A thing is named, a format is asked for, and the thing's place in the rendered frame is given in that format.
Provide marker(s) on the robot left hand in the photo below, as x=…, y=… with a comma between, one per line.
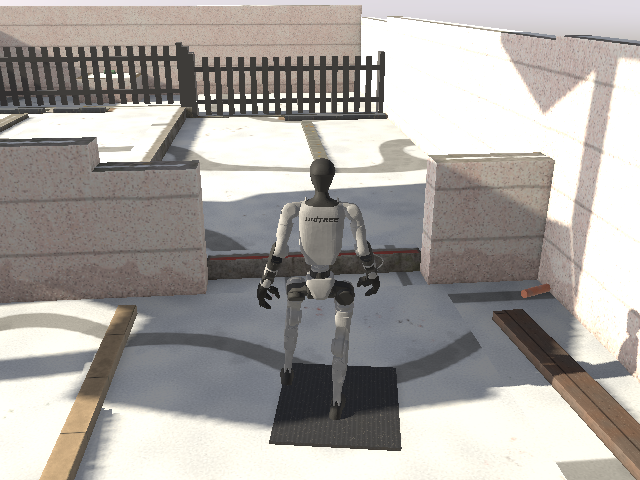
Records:
x=262, y=293

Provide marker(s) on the left robot upper arm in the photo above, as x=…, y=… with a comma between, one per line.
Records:
x=288, y=212

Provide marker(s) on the robot left shin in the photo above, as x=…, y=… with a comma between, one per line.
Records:
x=290, y=341

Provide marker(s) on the robot right hand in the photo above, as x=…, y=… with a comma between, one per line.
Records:
x=365, y=281

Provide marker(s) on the robot shin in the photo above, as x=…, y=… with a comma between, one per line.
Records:
x=339, y=368
x=290, y=341

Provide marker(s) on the right robot upper arm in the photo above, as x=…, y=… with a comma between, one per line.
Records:
x=353, y=213

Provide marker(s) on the robot right shin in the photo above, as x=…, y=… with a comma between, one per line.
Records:
x=339, y=368

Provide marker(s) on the right robot forearm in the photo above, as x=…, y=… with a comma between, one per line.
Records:
x=369, y=264

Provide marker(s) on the left robot forearm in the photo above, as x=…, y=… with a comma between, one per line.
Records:
x=271, y=269

